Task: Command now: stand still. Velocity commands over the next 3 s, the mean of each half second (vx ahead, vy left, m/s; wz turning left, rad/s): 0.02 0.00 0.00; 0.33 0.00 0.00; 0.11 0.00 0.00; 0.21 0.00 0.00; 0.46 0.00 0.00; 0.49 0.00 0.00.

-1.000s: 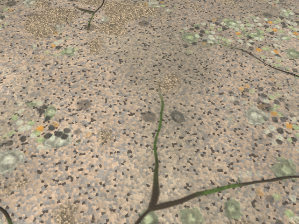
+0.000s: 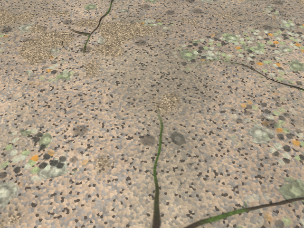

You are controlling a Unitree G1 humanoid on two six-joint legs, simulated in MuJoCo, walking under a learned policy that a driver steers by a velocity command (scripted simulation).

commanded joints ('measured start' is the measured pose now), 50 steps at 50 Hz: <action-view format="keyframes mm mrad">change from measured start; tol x16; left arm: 1 -5 98 13 -28 0 -8 3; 31 -47 76 5 -59 -40 -106 -41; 36 482 268 68 77 -25 -108 -42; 40 207 110 -4 -3 -1 -140 -63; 50 302 155 -17 1 9 -100 -14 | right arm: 1 49 -91 -12 -17 0 -7 -3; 28 184 -181 -51 -34 22 -57 -3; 50 -268 -63 -25 -253 25 -80 50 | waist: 1 3 1 -6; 33 55 110 62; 36 171 -346 -122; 40 44 -54 29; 50 56 -80 38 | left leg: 1 -133 37 -37 -127 55 20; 20 -137 34 -36 -138 61 24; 25 -107 200 -290 -291 -515 169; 28 -28 367 -480 -362 -388 250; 31 -3 278 -309 -303 -182 178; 34 -236 156 -139 -104 47 124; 35 -354 71 -26 219 154 64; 36 -586 -58 17 575 -141 13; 38 -754 41 -139 822 -109 72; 50 -418 32 33 143 388 9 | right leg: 1 99 -45 48 -73 118 -42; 21 91 -26 31 -75 -2 -40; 24 -88 25 -24 42 -371 -53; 29 -386 -79 0 337 -274 -76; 34 238 44 -128 19 -26 -55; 36 532 -368 625 -308 -208 -273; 38 423 -398 632 -334 -304 -270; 42 252 -241 240 -365 71 -162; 50 131 -160 -2 -333 590 -134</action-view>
